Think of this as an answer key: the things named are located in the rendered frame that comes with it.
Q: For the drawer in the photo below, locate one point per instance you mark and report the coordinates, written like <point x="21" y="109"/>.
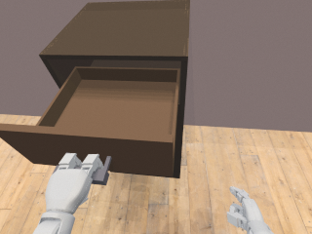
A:
<point x="128" y="113"/>

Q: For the cabinet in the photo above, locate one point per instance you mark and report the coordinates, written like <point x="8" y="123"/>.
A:
<point x="130" y="34"/>

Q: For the handle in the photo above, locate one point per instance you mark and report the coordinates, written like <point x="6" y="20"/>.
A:
<point x="100" y="176"/>

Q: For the right robot hand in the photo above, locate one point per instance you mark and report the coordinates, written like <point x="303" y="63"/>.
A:
<point x="241" y="216"/>

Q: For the left robot hand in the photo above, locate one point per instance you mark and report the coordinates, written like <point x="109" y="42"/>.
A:
<point x="68" y="188"/>

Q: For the left robot forearm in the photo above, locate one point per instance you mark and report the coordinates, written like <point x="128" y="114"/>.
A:
<point x="55" y="222"/>

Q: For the right robot forearm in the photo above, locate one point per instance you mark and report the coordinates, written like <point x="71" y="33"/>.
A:
<point x="258" y="227"/>

